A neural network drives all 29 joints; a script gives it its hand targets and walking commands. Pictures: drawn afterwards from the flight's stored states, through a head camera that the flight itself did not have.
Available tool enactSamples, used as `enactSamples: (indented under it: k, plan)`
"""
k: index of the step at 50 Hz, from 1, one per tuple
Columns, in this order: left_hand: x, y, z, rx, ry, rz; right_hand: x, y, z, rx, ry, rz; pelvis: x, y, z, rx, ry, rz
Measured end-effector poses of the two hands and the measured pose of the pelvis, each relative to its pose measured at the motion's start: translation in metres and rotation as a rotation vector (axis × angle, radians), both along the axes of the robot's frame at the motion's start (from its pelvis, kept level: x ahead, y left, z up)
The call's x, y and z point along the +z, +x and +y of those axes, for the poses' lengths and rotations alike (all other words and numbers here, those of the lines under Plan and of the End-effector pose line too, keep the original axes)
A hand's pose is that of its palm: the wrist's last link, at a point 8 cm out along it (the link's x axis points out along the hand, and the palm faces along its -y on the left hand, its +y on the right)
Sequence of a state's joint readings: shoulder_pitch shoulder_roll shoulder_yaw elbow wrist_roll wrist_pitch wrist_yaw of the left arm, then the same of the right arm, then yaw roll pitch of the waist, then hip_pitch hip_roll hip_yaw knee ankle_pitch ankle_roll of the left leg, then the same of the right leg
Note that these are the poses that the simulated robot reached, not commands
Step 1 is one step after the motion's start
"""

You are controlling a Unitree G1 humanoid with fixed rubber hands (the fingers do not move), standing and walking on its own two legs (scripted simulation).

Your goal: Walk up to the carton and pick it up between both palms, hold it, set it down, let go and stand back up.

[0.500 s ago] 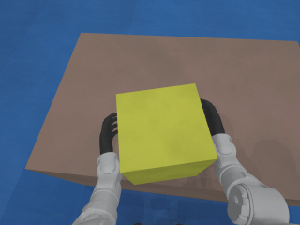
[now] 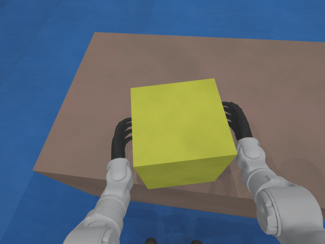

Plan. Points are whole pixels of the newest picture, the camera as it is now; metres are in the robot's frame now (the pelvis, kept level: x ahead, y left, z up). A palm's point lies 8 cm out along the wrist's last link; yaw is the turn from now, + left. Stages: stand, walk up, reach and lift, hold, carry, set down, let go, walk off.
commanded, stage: set down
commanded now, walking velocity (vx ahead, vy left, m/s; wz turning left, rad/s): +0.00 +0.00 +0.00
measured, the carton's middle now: (177, 140) +0.41 +0.01 -0.06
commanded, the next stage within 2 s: none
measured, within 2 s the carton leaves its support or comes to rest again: neither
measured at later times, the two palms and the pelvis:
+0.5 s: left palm (116, 179) +0.29 +0.16 -0.05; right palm (257, 159) +0.35 -0.19 -0.05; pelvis -0.02 -0.01 +0.00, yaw +0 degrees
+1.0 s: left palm (113, 197) +0.24 +0.16 -0.05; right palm (276, 186) +0.29 -0.23 -0.04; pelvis -0.03 -0.01 +0.00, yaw +0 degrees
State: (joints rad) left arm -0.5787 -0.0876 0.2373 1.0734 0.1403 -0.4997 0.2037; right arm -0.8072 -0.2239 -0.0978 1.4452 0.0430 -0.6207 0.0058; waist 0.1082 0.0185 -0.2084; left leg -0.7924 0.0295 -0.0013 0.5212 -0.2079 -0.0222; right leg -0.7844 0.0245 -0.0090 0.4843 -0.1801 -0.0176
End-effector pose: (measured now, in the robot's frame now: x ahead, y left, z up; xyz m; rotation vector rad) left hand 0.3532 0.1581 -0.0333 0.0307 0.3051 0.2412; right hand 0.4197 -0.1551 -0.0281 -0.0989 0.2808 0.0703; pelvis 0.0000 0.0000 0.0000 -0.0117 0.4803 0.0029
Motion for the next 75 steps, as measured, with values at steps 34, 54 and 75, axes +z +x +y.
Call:
enactSamples:
  k: [34, 54, 75]
  plan:
    - [-0.025, -0.088, -0.001, -0.023, -0.006, 0.037, -0.027, -0.097, -0.058, -0.035, -0.021, 0.072, -0.006, -0.028, -0.008, -0.002, 0.011, -0.064]
    - [-0.009, -0.121, -0.001, -0.015, -0.015, 0.015, -0.011, -0.141, -0.071, -0.028, -0.015, 0.055, -0.001, -0.031, -0.01, -0.001, 0.015, -0.194]
    - [-0.003, -0.157, 0.003, 0.014, -0.01, 0.033, -0.014, -0.205, -0.085, -0.058, -0.003, 0.097, 0.005, -0.022, -0.009, 0.001, 0.014, -0.375]
